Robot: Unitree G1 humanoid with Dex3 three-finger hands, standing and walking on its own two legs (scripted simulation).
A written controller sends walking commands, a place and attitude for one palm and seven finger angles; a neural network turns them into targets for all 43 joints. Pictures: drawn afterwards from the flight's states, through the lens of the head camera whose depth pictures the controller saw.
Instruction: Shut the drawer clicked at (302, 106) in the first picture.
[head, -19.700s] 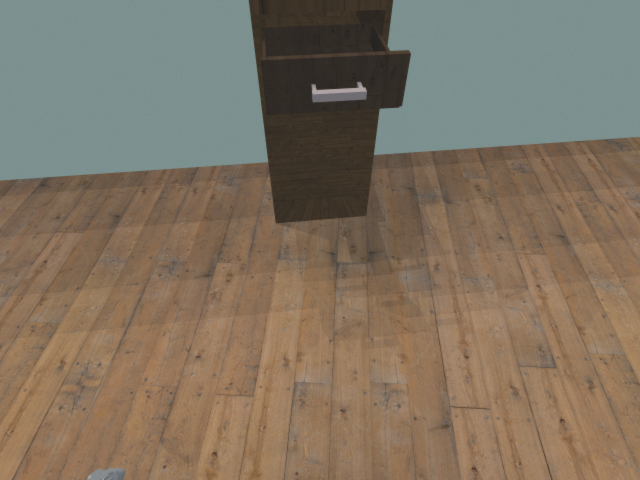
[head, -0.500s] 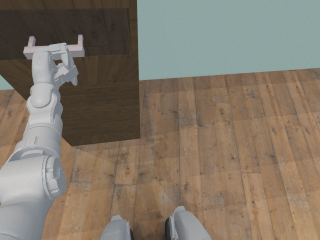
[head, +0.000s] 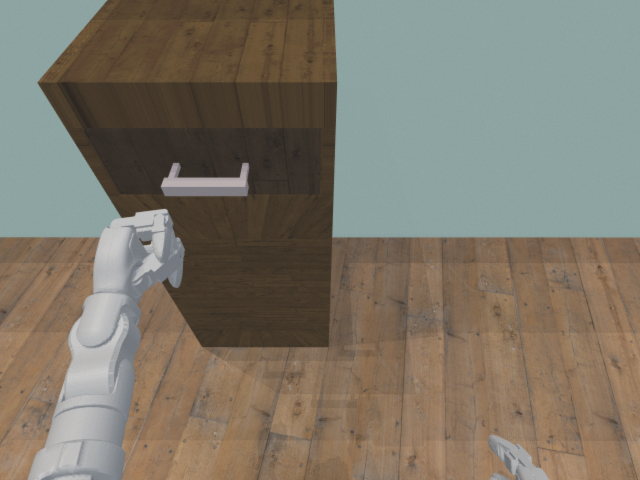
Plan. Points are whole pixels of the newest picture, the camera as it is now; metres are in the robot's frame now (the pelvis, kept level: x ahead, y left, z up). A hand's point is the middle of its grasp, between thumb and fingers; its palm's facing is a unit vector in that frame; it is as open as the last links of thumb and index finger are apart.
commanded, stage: draw the hand back to the body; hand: left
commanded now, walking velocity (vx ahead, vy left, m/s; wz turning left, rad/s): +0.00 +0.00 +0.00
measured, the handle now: (208, 178) +0.56 +0.20 +0.03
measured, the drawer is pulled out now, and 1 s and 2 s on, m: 0.00 0.00 0.00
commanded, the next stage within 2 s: step back with the hand held close in 0.92 s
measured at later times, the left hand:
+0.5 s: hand (80, 332) +0.24 +0.22 +0.15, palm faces +0.33 -0.89 -0.31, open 3.3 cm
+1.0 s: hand out of the picture +0.16 +0.24 +0.18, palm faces +0.44 -0.81 -0.38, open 3.2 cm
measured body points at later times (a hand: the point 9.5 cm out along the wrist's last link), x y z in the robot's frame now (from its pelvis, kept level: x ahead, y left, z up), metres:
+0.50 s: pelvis +0.00 +0.00 +0.03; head -0.01 -0.03 +0.48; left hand +0.21 +0.27 +0.17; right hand +0.20 -0.21 -0.06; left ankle -0.03 +0.11 -0.71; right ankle -0.02 -0.12 -0.71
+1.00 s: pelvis -0.02 -0.01 +0.03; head -0.04 -0.03 +0.48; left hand +0.13 +0.28 +0.20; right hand +0.18 -0.22 -0.06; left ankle -0.03 +0.11 -0.71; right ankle -0.02 -0.12 -0.71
